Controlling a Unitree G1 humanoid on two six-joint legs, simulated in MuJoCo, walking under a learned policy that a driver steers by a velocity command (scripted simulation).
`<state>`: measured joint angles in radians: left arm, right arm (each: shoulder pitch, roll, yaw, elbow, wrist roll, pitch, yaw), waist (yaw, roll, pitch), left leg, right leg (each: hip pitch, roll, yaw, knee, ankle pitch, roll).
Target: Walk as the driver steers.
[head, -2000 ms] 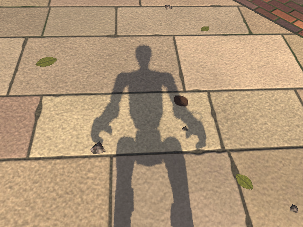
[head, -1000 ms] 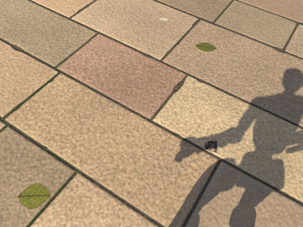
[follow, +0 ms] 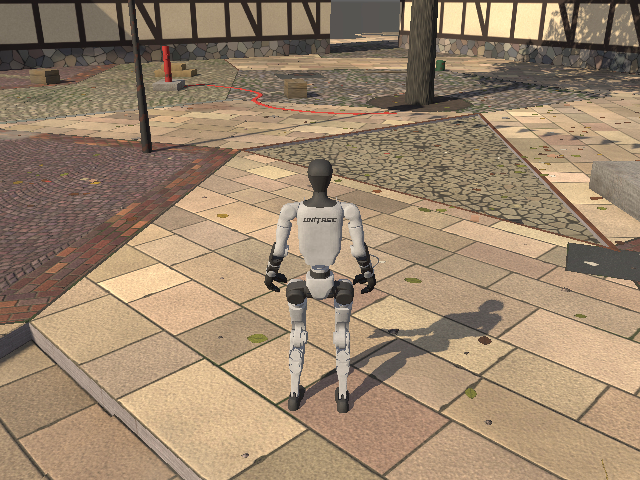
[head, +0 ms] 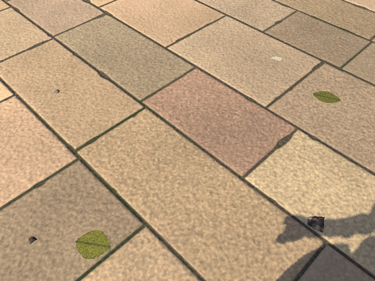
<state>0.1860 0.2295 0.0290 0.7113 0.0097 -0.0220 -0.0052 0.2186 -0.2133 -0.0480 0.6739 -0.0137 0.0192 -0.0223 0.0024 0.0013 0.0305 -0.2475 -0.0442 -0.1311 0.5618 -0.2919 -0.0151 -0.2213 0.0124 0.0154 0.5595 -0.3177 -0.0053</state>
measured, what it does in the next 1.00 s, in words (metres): walks ahead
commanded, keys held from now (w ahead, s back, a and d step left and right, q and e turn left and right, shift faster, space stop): no key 0.40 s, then w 0.60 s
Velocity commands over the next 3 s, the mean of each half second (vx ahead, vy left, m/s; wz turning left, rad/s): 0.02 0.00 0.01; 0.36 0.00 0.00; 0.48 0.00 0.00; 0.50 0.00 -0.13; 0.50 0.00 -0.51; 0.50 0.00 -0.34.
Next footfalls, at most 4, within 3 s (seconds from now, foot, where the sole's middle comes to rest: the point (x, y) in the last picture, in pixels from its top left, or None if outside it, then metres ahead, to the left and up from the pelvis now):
1.16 right None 0.45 -0.11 -0.77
1.70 left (167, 220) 0.75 0.11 -0.77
2.26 right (229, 166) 1.02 -0.15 -0.77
2.74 left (210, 113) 1.35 -0.08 -0.77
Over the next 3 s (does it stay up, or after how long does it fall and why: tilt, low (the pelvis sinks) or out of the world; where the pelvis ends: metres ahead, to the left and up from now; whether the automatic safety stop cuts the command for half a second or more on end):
stays up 1.27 -0.14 0.01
